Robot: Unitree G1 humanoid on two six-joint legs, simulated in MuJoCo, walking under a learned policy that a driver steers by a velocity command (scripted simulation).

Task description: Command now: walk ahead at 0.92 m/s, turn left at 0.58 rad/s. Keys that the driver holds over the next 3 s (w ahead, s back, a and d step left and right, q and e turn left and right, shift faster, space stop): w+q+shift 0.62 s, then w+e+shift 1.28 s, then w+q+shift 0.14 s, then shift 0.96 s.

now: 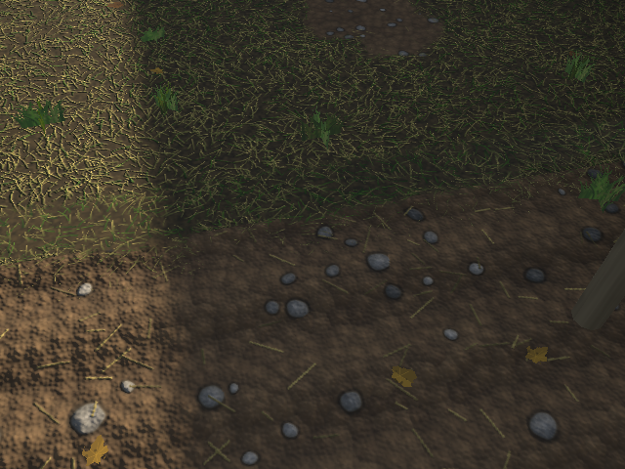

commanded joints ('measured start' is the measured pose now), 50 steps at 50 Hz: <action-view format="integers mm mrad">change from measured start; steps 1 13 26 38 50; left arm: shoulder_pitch -81 63 52 124 -146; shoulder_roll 74 186 68 163 8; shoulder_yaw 4 34 20 14 -19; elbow -113 -93 61 5 3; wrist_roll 13 -29 -40 -86 -65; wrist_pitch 0 -17 -62 -23 42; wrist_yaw -6 37 26 47 -37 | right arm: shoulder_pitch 41 50 -314 49 -10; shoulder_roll -118 -238 -48 -286 -73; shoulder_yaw -25 -63 33 -53 21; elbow -31 -15 -234 -101 29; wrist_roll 18 27 -10 -28 8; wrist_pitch -27 -40 51 31 -101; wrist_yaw -11 -17 56 -35 -21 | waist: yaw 22 178 -7 -137 24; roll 119 64 -43 86 64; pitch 70 -183 114 -340 141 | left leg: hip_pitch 103 -43 -556 677 116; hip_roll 236 120 237 478 227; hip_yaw -448 -297 27 -660 238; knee -324 267 658 -151 -405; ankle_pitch -218 655 169 -159 567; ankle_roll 190 35 2 250 -35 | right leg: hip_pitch -277 602 318 -327 -233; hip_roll -77 -18 -255 -11 -118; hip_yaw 37 -6 -150 71 -104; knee -86 -579 -1015 515 -232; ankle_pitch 12 84 342 -94 391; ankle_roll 49 23 -8 -22 -42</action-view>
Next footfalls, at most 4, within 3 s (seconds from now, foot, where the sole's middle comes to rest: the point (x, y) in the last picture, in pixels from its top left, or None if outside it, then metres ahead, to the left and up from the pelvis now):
0.26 right None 0.45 -0.12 -0.77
0.72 left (196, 361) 0.75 0.26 -0.77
1.18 right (172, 222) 1.19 0.37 -0.77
1.60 left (112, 128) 1.60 0.61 -0.77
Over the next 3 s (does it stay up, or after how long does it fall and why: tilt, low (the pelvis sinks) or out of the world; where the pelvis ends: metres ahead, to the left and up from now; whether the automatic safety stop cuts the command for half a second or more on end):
stays up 2.16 0.27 0.00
